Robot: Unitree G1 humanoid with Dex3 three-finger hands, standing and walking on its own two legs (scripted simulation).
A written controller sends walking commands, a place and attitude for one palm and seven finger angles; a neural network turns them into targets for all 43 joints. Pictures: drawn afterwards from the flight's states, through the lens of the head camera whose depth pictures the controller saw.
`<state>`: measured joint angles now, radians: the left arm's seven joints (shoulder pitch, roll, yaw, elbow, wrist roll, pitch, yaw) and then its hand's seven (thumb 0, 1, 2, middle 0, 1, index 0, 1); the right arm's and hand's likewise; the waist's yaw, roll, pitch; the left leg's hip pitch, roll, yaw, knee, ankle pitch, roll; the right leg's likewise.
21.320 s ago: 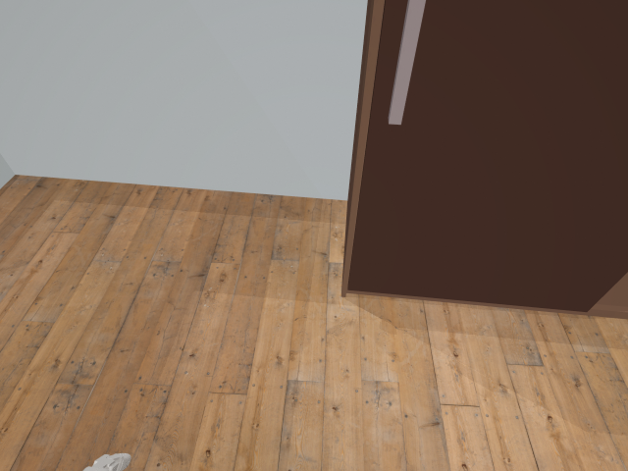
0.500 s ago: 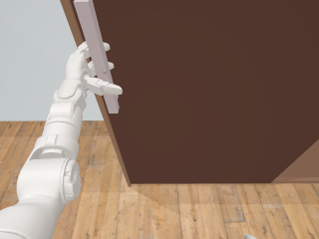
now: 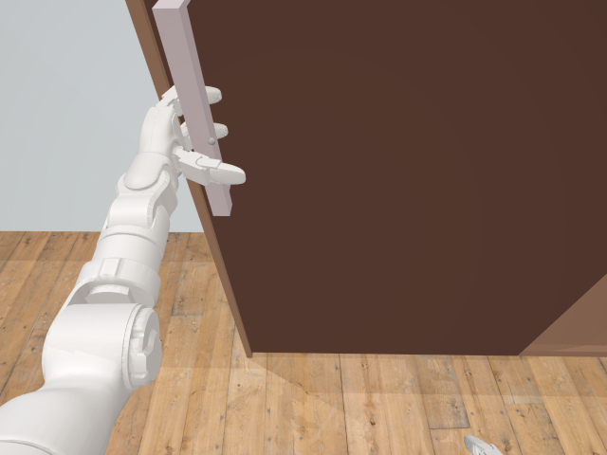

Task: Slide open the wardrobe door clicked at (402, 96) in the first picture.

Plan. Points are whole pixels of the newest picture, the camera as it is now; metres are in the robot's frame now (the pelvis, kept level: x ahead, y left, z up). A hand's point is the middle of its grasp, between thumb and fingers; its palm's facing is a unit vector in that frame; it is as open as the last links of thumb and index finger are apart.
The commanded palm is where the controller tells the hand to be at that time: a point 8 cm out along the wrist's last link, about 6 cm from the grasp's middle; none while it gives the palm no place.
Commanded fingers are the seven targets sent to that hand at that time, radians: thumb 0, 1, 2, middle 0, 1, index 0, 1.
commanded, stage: slide the fingers in behind the handle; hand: left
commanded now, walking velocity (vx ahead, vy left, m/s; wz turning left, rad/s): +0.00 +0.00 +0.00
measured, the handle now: (205, 120) +0.52 +0.14 +0.19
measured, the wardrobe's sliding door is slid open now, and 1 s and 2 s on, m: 0.00 0.00 0.00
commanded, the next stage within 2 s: grip the handle and tug to test in 0.22 s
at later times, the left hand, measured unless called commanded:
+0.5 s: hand (214, 138) +0.47 +0.12 +0.19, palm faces -0.02 -1.00 -0.01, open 13.2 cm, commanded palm +0.44 +0.17 +0.19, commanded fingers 0.00 -0.03 0.50 -0.35 -1.27 -0.35 -1.27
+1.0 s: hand (213, 139) +0.46 +0.12 +0.19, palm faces -0.02 -1.00 -0.01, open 5.9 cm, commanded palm +0.44 +0.18 +0.19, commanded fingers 0.00 0.90 0.90 -0.45 -1.40 -0.45 -1.40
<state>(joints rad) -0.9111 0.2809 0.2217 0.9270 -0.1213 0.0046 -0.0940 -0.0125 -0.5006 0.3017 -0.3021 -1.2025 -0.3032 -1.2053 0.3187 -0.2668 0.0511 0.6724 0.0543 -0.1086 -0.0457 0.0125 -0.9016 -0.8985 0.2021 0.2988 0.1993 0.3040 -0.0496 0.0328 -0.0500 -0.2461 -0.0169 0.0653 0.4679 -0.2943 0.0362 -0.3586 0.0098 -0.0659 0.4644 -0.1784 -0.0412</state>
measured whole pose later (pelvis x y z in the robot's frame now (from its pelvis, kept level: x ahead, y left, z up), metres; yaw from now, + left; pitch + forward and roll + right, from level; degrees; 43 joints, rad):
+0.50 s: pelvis +0.00 +0.00 +0.00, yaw +0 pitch +4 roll +0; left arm -0.95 0.29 0.23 1.00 -0.12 -0.04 -0.10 -0.01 -0.39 0.35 -0.31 -1.22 -0.32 -1.22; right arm 0.34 -0.27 0.05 0.69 0.05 -0.12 -0.05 0.01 -0.90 -0.90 0.20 0.30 0.20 0.30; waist -0.06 0.03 -0.05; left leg -0.26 -0.02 0.07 0.47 -0.29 0.04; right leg -0.37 0.01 -0.06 0.46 -0.17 -0.04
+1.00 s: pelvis +0.00 +0.00 +0.00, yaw +0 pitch +4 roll +0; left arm -0.93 0.27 0.22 0.96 -0.13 -0.03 -0.09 0.01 0.64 0.79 -0.42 -1.37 -0.41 -1.37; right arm 0.33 -0.27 0.05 0.69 0.05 -0.13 -0.05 0.01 -0.90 -0.90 0.20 0.30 0.20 0.30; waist -0.05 0.03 -0.05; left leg -0.25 -0.02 0.07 0.46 -0.29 0.04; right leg -0.36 0.01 -0.06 0.45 -0.17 -0.04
